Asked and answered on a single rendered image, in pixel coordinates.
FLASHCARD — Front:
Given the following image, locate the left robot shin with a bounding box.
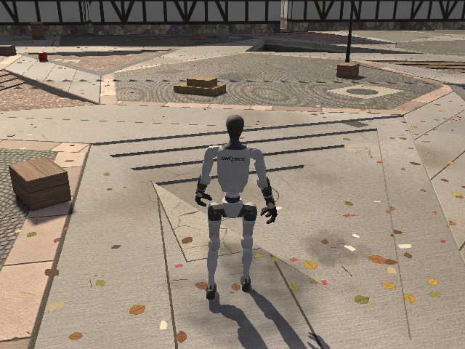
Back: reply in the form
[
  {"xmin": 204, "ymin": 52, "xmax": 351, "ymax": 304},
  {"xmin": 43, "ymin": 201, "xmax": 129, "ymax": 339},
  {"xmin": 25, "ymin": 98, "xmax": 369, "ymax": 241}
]
[{"xmin": 207, "ymin": 238, "xmax": 218, "ymax": 289}]

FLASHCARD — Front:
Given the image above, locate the robot left forearm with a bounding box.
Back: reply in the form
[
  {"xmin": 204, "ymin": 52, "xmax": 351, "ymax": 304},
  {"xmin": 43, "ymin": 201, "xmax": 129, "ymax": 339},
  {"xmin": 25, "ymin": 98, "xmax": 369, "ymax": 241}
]
[{"xmin": 195, "ymin": 174, "xmax": 207, "ymax": 197}]

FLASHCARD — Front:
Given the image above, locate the robot left upper arm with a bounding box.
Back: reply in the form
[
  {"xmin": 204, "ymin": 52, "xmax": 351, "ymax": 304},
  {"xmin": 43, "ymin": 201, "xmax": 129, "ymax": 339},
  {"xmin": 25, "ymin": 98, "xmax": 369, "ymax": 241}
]
[{"xmin": 200, "ymin": 145, "xmax": 219, "ymax": 185}]

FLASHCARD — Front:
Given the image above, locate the robot right upper arm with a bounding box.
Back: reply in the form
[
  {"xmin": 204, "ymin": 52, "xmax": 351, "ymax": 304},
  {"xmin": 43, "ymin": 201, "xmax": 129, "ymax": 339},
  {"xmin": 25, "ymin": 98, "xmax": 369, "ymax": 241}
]
[{"xmin": 249, "ymin": 147, "xmax": 268, "ymax": 188}]

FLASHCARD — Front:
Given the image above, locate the left robot hand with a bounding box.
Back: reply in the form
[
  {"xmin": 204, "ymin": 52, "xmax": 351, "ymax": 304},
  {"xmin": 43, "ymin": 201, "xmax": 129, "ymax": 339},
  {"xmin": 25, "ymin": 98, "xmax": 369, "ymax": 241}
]
[{"xmin": 195, "ymin": 194, "xmax": 212, "ymax": 206}]

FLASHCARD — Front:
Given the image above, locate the robot right forearm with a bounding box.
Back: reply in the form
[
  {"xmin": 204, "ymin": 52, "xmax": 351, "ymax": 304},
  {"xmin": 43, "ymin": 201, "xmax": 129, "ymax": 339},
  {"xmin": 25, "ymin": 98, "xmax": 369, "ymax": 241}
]
[{"xmin": 261, "ymin": 177, "xmax": 275, "ymax": 209}]

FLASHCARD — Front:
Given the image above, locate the left robot thigh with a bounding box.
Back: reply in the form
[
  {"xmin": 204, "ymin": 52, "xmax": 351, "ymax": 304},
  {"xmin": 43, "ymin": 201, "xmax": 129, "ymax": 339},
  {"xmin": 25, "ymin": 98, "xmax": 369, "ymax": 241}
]
[{"xmin": 208, "ymin": 202, "xmax": 222, "ymax": 251}]

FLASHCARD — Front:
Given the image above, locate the right robot hand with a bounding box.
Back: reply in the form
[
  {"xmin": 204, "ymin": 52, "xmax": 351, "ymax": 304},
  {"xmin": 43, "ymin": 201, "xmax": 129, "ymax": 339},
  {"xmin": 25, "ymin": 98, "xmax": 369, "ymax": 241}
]
[{"xmin": 260, "ymin": 206, "xmax": 278, "ymax": 224}]

